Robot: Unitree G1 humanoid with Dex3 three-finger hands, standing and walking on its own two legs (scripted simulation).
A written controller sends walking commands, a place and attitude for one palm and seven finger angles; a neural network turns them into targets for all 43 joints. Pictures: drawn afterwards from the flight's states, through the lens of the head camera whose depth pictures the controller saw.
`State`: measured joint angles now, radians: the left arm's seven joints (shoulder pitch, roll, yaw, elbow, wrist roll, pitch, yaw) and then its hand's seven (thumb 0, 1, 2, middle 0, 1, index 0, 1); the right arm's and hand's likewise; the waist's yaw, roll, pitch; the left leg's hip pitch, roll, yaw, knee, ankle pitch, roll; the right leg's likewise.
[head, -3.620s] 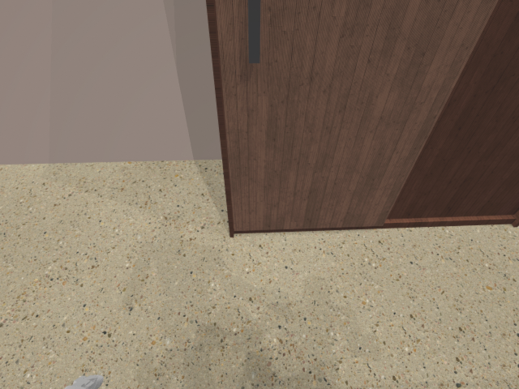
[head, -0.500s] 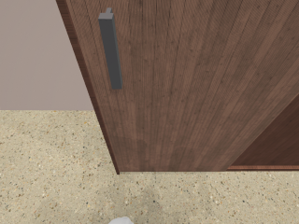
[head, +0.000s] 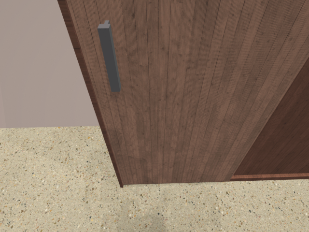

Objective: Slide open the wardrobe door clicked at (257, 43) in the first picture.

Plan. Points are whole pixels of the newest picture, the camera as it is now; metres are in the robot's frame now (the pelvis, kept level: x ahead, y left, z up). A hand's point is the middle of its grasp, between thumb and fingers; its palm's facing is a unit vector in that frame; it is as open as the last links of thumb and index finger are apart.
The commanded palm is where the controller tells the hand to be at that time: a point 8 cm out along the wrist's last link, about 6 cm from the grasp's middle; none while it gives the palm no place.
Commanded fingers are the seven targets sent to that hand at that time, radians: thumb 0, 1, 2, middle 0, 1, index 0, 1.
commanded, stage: come to a stop and stand still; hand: left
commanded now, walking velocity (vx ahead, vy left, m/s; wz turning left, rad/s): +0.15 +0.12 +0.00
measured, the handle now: (111, 57) +0.53 +0.16 +0.20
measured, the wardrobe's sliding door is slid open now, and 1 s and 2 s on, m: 0.00 0.00 0.00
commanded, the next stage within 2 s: look again from close up in 1.50 s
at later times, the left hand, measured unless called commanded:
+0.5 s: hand out of the picture -0.03 +0.22 -0.18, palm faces +0.03 -0.98 -0.20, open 7.4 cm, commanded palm none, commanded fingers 0.00 0.90 0.90 -0.20 -0.30 -0.20 -0.30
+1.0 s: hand out of the picture +0.04 +0.21 -0.17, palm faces -0.03 -0.97 -0.25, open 7.4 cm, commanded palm none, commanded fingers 0.00 0.90 0.90 -0.20 -0.30 -0.20 -0.30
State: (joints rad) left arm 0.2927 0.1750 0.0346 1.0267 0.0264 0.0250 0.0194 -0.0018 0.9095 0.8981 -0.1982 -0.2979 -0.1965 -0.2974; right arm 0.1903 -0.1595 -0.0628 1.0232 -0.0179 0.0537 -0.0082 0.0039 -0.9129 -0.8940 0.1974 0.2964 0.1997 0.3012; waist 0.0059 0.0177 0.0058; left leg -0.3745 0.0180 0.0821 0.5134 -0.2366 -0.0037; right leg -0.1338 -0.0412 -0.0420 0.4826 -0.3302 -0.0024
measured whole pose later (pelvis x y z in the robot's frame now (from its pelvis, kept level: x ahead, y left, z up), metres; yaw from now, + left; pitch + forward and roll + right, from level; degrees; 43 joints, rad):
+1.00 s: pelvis +0.00 +0.02 +0.00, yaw -1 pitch +0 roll +1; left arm 0.21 0.19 -0.01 1.07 0.02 0.00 0.02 0.00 0.91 0.90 -0.20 -0.30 -0.20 -0.30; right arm 0.24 -0.19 0.00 1.06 -0.02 -0.01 -0.02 0.01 -0.91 -0.89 0.20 0.30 0.20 0.30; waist 0.00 0.01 0.05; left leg -0.20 0.02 0.10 0.50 -0.29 -0.01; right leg -0.21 -0.07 0.02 0.55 -0.33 0.04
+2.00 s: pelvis +0.00 +0.00 +0.00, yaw +0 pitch +0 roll +1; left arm 0.18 0.25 0.00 1.09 0.01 -0.01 0.01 0.00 0.91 0.90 -0.20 -0.30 -0.20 -0.30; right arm 0.18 -0.23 0.00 1.11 -0.02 -0.01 -0.02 0.01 -0.91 -0.89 0.20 0.30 0.20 0.30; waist 0.01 -0.01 0.05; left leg -0.17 0.06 0.06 0.42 -0.24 -0.05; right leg -0.17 -0.03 -0.02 0.47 -0.29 0.01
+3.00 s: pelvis +0.06 -0.02 -0.01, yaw +4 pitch +0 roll +1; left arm 0.24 0.16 0.03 1.09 0.01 -0.03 0.02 0.01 0.92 0.90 -0.20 -0.30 -0.20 -0.30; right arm 0.38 -0.09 -0.01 1.17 -0.01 0.00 -0.04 0.01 -0.91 -0.89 0.20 0.30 0.20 0.30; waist -0.02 0.00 0.11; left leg -0.16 0.07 0.00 0.60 -0.44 -0.05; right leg -0.30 -0.04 -0.13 0.65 -0.31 -0.03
